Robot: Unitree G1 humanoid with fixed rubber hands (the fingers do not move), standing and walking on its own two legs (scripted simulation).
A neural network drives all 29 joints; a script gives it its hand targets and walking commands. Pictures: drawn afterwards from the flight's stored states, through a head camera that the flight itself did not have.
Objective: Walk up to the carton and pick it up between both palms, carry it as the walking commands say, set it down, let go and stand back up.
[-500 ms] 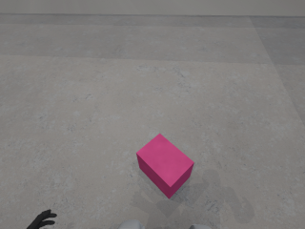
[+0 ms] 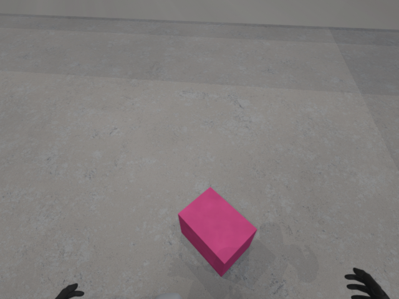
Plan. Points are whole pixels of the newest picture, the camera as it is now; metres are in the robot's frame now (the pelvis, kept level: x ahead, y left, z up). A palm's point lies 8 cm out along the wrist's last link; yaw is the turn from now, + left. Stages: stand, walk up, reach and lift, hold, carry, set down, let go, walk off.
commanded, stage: walk up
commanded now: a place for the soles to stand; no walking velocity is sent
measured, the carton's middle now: (215, 231) +0.49 -0.02 -0.64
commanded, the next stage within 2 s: none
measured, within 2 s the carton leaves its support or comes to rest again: neither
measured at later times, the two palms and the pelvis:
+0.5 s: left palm (61, 286) +0.15 +0.31 -0.07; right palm out of the picture +0.10 -0.36 -0.07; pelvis +0.01 -0.02 +0.02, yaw +3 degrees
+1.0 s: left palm out of the picture +0.02 +0.17 -0.10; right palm out of the picture +0.26 -0.51 -0.05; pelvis +0.04 -0.19 -0.02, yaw +21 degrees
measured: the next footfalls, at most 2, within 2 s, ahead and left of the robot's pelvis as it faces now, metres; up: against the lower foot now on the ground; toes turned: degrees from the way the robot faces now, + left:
right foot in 0.76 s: +0.12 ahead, -0.28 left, +0.00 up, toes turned +12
left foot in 1.00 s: +0.11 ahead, -0.07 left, +0.00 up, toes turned +25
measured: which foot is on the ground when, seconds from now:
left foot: down 0.00-0.76, up 0.78-0.98, down 1.00-1.00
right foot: down 0.00-0.44, up 0.46-0.74, down 0.76-1.00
